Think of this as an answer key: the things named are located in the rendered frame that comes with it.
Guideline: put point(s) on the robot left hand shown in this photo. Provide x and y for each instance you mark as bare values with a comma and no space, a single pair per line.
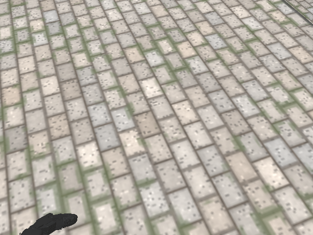
49,223

